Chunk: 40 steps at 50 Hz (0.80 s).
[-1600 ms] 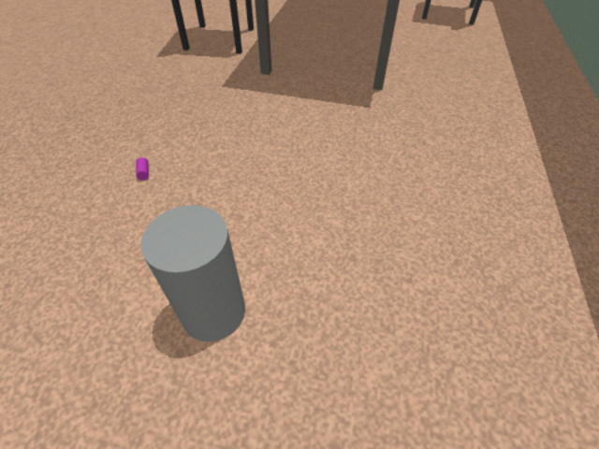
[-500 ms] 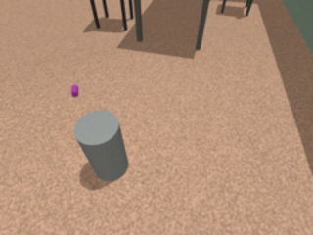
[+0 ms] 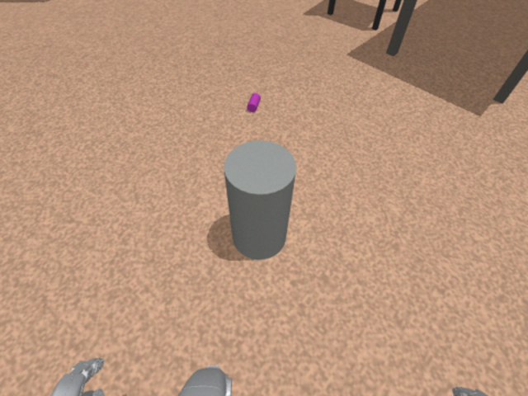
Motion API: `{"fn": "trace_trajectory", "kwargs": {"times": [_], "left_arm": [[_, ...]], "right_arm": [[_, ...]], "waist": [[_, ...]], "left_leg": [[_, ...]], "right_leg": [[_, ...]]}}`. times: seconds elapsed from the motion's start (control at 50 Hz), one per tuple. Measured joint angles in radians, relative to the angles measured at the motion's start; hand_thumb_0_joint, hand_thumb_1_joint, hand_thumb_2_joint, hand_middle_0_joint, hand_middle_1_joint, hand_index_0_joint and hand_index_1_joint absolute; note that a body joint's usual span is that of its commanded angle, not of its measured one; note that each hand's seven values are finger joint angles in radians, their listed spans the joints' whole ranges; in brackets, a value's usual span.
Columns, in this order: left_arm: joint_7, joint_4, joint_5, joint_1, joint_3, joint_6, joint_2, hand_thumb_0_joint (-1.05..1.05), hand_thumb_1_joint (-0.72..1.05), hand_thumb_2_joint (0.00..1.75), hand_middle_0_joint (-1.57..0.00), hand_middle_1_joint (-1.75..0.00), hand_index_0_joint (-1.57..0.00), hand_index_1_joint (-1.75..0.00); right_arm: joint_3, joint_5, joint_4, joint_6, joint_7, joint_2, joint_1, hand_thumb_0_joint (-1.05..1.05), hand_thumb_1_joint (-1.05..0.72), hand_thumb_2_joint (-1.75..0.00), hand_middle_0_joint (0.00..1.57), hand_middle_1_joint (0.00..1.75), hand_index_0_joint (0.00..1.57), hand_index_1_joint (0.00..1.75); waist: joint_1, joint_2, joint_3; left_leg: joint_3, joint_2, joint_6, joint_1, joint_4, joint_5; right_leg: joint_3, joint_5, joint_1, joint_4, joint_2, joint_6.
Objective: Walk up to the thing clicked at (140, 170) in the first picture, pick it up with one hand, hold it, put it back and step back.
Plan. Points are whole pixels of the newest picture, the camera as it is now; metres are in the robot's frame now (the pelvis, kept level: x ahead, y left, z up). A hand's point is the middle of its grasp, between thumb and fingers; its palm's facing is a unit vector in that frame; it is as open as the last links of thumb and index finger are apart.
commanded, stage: walk up
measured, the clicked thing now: (253, 102) +1.70 +0.07 -0.74
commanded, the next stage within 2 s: none
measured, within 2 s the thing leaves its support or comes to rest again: neither
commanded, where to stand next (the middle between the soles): +0.06 +0.05 m, yaw +65 degrees
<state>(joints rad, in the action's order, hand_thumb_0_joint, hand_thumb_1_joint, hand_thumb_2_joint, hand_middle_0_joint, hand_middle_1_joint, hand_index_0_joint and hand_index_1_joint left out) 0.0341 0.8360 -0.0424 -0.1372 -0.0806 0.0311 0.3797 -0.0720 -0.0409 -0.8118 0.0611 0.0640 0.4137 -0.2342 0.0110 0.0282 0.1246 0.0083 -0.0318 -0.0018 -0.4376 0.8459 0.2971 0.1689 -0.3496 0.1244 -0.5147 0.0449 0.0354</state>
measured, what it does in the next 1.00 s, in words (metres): steps on the spot, turning left: left foot, then right foot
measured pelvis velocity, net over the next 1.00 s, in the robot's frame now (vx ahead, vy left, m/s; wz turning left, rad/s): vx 0.01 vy -0.02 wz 0.80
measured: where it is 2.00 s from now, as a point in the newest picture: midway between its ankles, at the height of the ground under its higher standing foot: outside the picture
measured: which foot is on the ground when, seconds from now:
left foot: up 0.00-0.08, down 0.10-0.52, up 0.54-0.92, down 0.94-1.00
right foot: down 0.00-0.14, up 0.16-0.48, down 0.50-0.96, up 0.98-1.00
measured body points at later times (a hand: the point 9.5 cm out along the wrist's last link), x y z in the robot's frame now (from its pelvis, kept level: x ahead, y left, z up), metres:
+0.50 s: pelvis +0.04 -0.02 -0.02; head +0.09 -0.01 +0.43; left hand +0.01 +0.33 -0.10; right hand +0.28 -0.25 -0.12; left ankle +0.04 +0.12 -0.74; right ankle +0.13 -0.11 -0.74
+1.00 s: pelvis +0.01 -0.02 -0.02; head +0.00 +0.02 +0.42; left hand -0.20 +0.27 -0.13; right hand +0.29 -0.20 -0.11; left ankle -0.07 +0.07 -0.74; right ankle +0.12 -0.11 -0.72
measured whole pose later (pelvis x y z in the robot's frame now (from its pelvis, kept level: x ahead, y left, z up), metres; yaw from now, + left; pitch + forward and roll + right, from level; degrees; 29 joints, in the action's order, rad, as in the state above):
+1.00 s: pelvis +0.01 -0.02 -0.02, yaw +46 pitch -3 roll +2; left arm 0.04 0.76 -0.03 -0.29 -0.10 0.04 0.49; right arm -0.07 -0.03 -0.78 0.01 0.03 0.41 -0.33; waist 0.04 0.10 0.09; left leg 0.03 0.03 -0.01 -0.30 0.71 0.36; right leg 0.14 -0.48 0.39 -0.90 0.21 0.00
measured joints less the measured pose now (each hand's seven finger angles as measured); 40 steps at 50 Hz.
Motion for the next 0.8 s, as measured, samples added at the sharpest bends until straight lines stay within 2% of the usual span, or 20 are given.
{"fn": "trace_trajectory", "kwargs": {"times": [0.08, 0.12, 0.14, 0.16, 0.2, 0.24, 0.3, 0.38, 0.46, 0.5, 0.52, 0.54, 0.58, 0.62, 0.68, 0.74, 0.8], "left_arm": [[0.013, -0.037, -0.002, -0.025, 0.004, -0.001, 0.014, 0.01, 0.91, 0.9, -0.2, -0.3, -0.21, -0.3], [0.016, -0.046, 0.003, -0.035, 0.003, 0.004, 0.031, 0.01, 0.9, 0.9, -0.2, -0.3, -0.21, -0.3], [0.014, -0.047, 0.008, -0.04, -0.001, 0.006, 0.041, 0.01, 0.91, 0.9, -0.2, -0.3, -0.21, -0.3], [0.011, -0.048, 0.012, -0.045, -0.005, 0.011, 0.041, 0.01, 0.91, 0.9, -0.2, -0.3, -0.21, -0.3], [0.01, -0.044, 0.012, -0.046, 0.002, 0.023, 0.031, 0.01, 0.91, 0.9, -0.2, -0.3, -0.21, -0.3], [0.013, -0.049, 0.014, -0.048, 0.013, 0.023, 0.029, 0.01, 0.91, 0.9, -0.2, -0.3, -0.21, -0.3], [0.016, -0.076, 0.023, -0.066, 0.017, 0.014, 0.031, 0.01, 0.91, 0.9, -0.2, -0.3, -0.21, -0.3], [0.002, -0.096, 0.029, -0.062, 0.008, 0.008, 0.038, 0.01, 0.91, 0.9, -0.2, -0.3, -0.21, -0.3], [-0.021, -0.112, 0.043, -0.061, 0.0, -0.007, 0.044, 0.01, 0.91, 0.9, -0.2, -0.3, -0.21, -0.3], [-0.032, -0.117, 0.046, -0.07, 0.003, -0.023, 0.045, 0.01, 0.91, 0.9, -0.2, -0.3, -0.21, -0.3], [-0.038, -0.117, 0.042, -0.074, 0.004, -0.032, 0.036, 0.0, 0.91, 0.9, -0.2, -0.3, -0.21, -0.3], [-0.042, -0.118, 0.035, -0.079, 0.01, -0.038, 0.029, 0.0, 0.91, 0.9, -0.2, -0.3, -0.21, -0.3], [-0.04, -0.114, 0.025, -0.081, 0.024, -0.034, 0.022, 0.0, 0.91, 0.9, -0.2, -0.3, -0.21, -0.3], [-0.038, -0.108, 0.021, -0.084, 0.027, -0.032, 0.013, 0.0, 0.91, 0.9, -0.2, -0.3, -0.21, -0.3], [-0.041, -0.107, 0.015, -0.104, 0.023, -0.041, 0.009, 0.01, 0.9, 0.9, -0.21, -0.3, -0.21, -0.3], [-0.036, -0.113, 0.008, -0.122, 0.011, -0.044, 0.019, 0.01, 0.9, 0.9, -0.21, -0.3, -0.21, -0.3], [-0.022, -0.125, -0.001, -0.136, -0.002, -0.048, 0.035, 0.01, 0.9, 0.9, -0.21, -0.3, -0.21, -0.3]], "right_arm": [[-0.004, 0.003, 0.026, 0.003, 0.008, -0.005, 0.008, 0.01, -0.91, -0.9, 0.21, 0.3, 0.2, 0.3], [-0.008, 0.001, 0.04, -0.007, 0.002, -0.016, 0.011, 0.01, -0.91, -0.9, 0.21, 0.3, 0.2, 0.3], [-0.008, -0.003, 0.049, -0.012, -0.002, -0.028, 0.02, 0.01, -0.91, -0.9, 0.21, 0.3, 0.2, 0.3], [-0.006, -0.008, 0.067, -0.018, -0.008, -0.031, 0.023, 0.01, -0.91, -0.9, 0.21, 0.3, 0.2, 0.3], [-0.006, -0.005, 0.099, -0.031, -0.02, -0.03, 0.017, 0.0, -0.91, -0.9, 0.21, 0.3, 0.2, 0.3], [0.0, 0.003, 0.118, -0.033, -0.034, -0.035, 0.003, 0.0, -0.9, -0.9, 0.21, 0.3, 0.21, 0.3], [0.012, 0.01, 0.142, -0.029, -0.044, -0.04, -0.012, 0.0, -0.9, -0.9, 0.21, 0.3, 0.21, 0.3], [0.013, -0.007, 0.172, -0.024, -0.041, -0.042, -0.029, 0.0, -0.9, -0.9, 0.21, 0.3, 0.21, 0.3], [0.009, -0.027, 0.201, -0.012, -0.029, -0.032, -0.026, 0.0, -0.9, -0.9, 0.21, 0.3, 0.21, 0.3], [0.005, -0.024, 0.209, -0.009, -0.026, -0.02, -0.02, 0.0, -0.9, -0.9, 0.21, 0.3, 0.21, 0.3], [0.0, -0.019, 0.205, -0.005, -0.028, -0.009, -0.01, 0.01, -0.9, -0.9, 0.21, 0.3, 0.21, 0.3], [-0.005, -0.015, 0.195, -0.001, -0.033, -0.004, 0.003, 0.01, -0.9, -0.9, 0.21, 0.3, 0.21, 0.3], [-0.009, -0.016, 0.182, 0.009, -0.04, -0.001, 0.009, 0.01, -0.9, -0.9, 0.21, 0.3, 0.21, 0.3], [-0.01, -0.019, 0.173, 0.012, -0.029, 0.009, -0.003, 0.01, -0.9, -0.9, 0.21, 0.3, 0.21, 0.3], [-0.017, -0.013, 0.165, 0.013, -0.002, 0.026, -0.029, 0.01, -0.9, -0.9, 0.21, 0.3, 0.21, 0.3], [-0.021, -0.004, 0.14, 0.013, 0.008, 0.032, -0.059, 0.01, -0.9, -0.9, 0.21, 0.3, 0.21, 0.3], [-0.019, 0.006, 0.095, 0.015, 0.005, 0.029, -0.082, 0.01, -0.9, -0.9, 0.21, 0.3, 0.21, 0.3]], "waist": [[0.018, 0.021, 0.002], [0.021, 0.056, 0.005], [0.028, 0.091, 0.018], [0.031, 0.101, 0.027], [0.011, 0.073, 0.037], [-0.003, 0.056, 0.038], [0.002, 0.042, 0.029], [-0.009, 0.012, 0.02], [-0.018, -0.023, 0.013], [-0.018, -0.044, 0.004], [-0.014, -0.071, 0.008], [-0.013, -0.09, 0.012], [-0.012, -0.095, 0.012], [-0.006, -0.092, 0.011], [0.002, -0.094, -0.001], [0.007, -0.088, -0.012], [0.019, -0.069, -0.018]], "left_leg": [[0.033, -0.01, -0.012, 0.074, -0.14, 0.019], [0.055, 0.017, -0.022, 0.112, -0.205, -0.01], [0.065, 0.047, -0.025, 0.12, -0.209, -0.014], [0.063, 0.06, -0.029, 0.118, -0.199, -0.009], [0.015, 0.066, -0.04, 0.111, -0.189, -0.006], [-0.033, 0.079, -0.042, 0.128, -0.23, -0.031], [-0.069, 0.091, -0.033, 0.152, -0.282, -0.058], [-0.14, 0.112, -0.02, 0.138, -0.263, -0.056], [-0.205, 0.14, 0.001, 0.091, -0.207, -0.04], [-0.234, 0.156, 0.017, 0.057, -0.158, -0.022], [-0.247, 0.154, 0.011, 0.039, -0.119, -0.011], [-0.247, 0.159, 0.004, 0.016, -0.062, 0.051], [-0.184, 0.171, 0.002, -0.042, 0.096, 0.15], [-0.12, 0.157, 0.011, -0.08, 0.234, 0.15], [-0.098, 0.103, 0.023, -0.096, 0.336, 0.08], [-0.106, 0.048, 0.036, -0.068, 0.307, 0.05], [-0.09, 0.007, 0.05, -0.017, 0.183, 0.083]], "right_leg": [[0.079, -0.063, 0.008, -0.074, 0.024, -0.011], [0.105, -0.115, 0.029, -0.149, 0.066, -0.025], [0.088, -0.132, 0.052, -0.216, 0.103, -0.027], [0.045, -0.16, 0.091, -0.306, 0.104, -0.039], [-0.042, -0.233, 0.165, -0.468, 0.044, -0.051], [-0.101, -0.241, 0.224, -0.541, 0.013, -0.05], [-0.158, -0.187, 0.288, -0.501, 0.02, -0.045], [-0.194, -0.147, 0.319, -0.407, 0.02, -0.042], [-0.195, -0.079, 0.302, -0.306, -0.013, -0.026], [-0.184, 0.033, 0.254, -0.18, -0.035, -0.017], [-0.17, 0.074, 0.25, -0.171, -0.046, -0.019], [-0.153, 0.067, 0.251, -0.185, -0.044, -0.022], [-0.124, 0.048, 0.245, -0.195, -0.009, -0.02], [-0.102, 0.053, 0.224, -0.173, 0.029, -0.017], [-0.069, 0.073, 0.205, -0.13, 0.063, -0.02], [-0.029, 0.081, 0.191, -0.108, 0.085, -0.022], [0.012, 0.079, 0.182, -0.103, 0.107, -0.021]]}}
